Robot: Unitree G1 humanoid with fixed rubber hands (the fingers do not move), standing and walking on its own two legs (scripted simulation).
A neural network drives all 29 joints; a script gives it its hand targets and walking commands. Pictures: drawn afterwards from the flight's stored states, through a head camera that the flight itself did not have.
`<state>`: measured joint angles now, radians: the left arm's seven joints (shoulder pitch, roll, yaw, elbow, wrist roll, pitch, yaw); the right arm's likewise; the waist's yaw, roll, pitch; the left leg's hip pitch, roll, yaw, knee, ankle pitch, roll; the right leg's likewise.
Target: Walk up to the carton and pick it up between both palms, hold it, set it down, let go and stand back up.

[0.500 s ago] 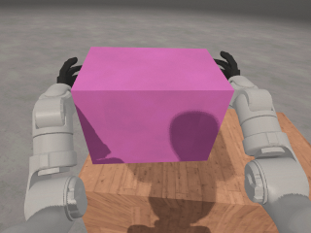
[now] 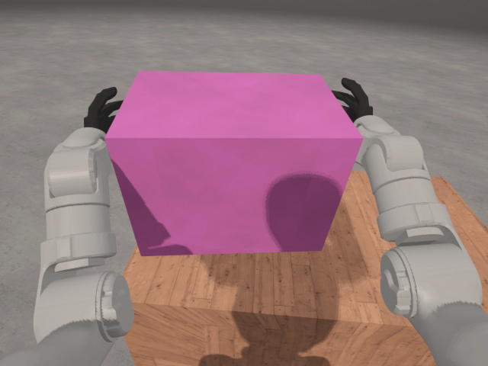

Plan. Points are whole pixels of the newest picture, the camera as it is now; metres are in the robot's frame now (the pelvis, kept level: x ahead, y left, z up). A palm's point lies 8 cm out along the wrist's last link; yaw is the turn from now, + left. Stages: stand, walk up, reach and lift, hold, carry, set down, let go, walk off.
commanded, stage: hold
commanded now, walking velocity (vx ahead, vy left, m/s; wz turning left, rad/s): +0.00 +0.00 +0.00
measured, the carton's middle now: (232, 163) +0.38 +0.01 +0.21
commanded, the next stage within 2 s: none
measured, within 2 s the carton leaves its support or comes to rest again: neither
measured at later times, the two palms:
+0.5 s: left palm (98, 140) +0.37 +0.20 +0.26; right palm (356, 125) +0.38 -0.19 +0.28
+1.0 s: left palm (99, 137) +0.36 +0.20 +0.27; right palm (360, 125) +0.37 -0.19 +0.29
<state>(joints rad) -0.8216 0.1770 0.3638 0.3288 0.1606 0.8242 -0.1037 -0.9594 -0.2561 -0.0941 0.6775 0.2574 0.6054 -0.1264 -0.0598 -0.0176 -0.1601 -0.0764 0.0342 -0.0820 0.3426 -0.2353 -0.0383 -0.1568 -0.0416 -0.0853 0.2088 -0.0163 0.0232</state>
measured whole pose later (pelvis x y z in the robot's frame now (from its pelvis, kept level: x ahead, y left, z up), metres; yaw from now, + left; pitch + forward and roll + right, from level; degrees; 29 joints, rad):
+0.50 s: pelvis +0.00 +0.00 +0.00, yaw +0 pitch -2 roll -1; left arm -0.79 0.16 0.36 0.26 0.17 0.85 -0.09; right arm -0.94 -0.26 -0.09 0.65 0.27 0.62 -0.12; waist -0.06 -0.02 -0.16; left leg -0.07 0.03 -0.08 0.34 -0.24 -0.04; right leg -0.15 -0.04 -0.08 0.21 -0.02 0.03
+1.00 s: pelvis +0.00 +0.00 +0.00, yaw +0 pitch -2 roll -1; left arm -0.83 0.17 0.37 0.34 0.18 0.84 -0.11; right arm -0.98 -0.26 -0.11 0.70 0.25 0.61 -0.12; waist -0.05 -0.02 -0.16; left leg -0.07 0.03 -0.08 0.34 -0.23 -0.04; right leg -0.16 -0.04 -0.08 0.21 -0.01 0.02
